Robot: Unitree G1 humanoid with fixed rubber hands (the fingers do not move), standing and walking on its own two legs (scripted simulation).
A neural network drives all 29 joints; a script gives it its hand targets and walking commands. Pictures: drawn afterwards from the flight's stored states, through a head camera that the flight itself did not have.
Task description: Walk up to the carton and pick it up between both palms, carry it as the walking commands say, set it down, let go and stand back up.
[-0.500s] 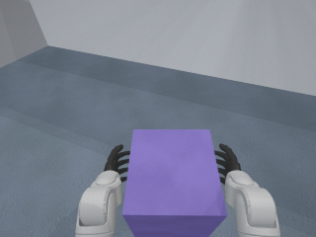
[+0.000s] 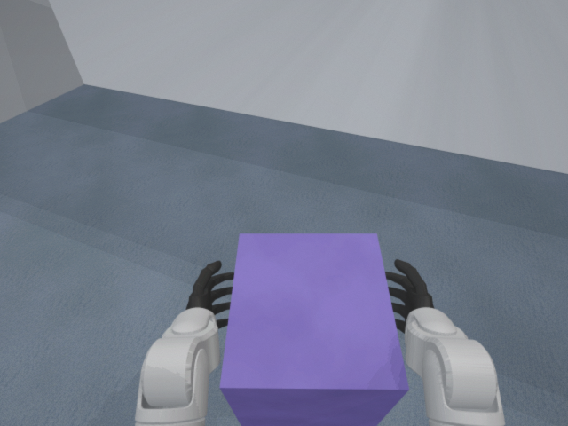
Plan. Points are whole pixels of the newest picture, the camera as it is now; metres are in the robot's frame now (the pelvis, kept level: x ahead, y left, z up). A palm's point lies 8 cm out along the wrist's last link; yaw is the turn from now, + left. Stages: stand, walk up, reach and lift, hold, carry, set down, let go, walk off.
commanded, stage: carry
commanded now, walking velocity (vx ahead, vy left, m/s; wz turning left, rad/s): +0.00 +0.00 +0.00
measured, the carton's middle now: (307, 342) +0.27 +0.00 +0.00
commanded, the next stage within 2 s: hold in 0.10 s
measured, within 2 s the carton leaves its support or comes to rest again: neither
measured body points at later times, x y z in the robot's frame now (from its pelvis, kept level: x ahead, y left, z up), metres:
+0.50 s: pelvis -0.03 +0.01 +0.01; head -0.04 +0.00 +0.45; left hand +0.26 +0.16 +0.04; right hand +0.26 -0.12 +0.03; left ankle +0.04 +0.12 -0.74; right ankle -0.03 -0.05 -0.74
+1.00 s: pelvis -0.04 +0.04 +0.00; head -0.09 +0.06 +0.45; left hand +0.28 +0.16 +0.04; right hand +0.27 -0.12 +0.05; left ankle +0.04 +0.12 -0.74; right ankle -0.03 -0.05 -0.74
